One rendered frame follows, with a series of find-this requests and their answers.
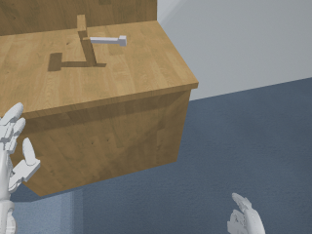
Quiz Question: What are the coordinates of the robot left hand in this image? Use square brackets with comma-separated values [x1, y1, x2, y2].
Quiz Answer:
[0, 102, 41, 201]

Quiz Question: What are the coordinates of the robot left forearm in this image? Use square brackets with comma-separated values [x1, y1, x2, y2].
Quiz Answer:
[0, 200, 18, 234]

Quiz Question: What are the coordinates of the tap lever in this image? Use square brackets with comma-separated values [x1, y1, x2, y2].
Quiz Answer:
[90, 35, 127, 47]

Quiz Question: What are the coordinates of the robot right hand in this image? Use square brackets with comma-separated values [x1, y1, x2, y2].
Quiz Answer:
[227, 192, 265, 234]

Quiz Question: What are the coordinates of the counter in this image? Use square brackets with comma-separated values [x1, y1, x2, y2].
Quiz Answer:
[0, 0, 199, 197]

